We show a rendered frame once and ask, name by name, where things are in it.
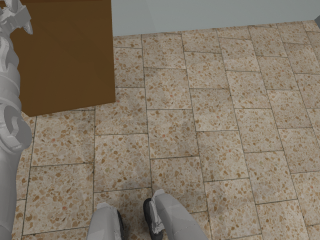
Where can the left robot hand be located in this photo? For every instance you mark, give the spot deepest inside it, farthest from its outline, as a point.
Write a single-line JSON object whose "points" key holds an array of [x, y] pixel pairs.
{"points": [[15, 15]]}

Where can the robot left upper arm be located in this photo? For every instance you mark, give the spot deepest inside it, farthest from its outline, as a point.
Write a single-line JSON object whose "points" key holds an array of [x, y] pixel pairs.
{"points": [[15, 136]]}

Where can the cabinet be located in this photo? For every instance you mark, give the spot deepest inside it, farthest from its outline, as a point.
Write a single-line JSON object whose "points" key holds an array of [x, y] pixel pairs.
{"points": [[68, 61]]}

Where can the left robot forearm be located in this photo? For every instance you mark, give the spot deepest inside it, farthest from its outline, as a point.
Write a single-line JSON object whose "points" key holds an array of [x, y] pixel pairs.
{"points": [[9, 75]]}

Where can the right robot thigh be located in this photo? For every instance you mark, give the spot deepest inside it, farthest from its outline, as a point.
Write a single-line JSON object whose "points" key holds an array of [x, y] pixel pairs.
{"points": [[177, 221]]}

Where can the left robot shin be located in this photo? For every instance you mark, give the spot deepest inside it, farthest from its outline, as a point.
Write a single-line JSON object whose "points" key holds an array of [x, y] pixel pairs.
{"points": [[104, 204]]}

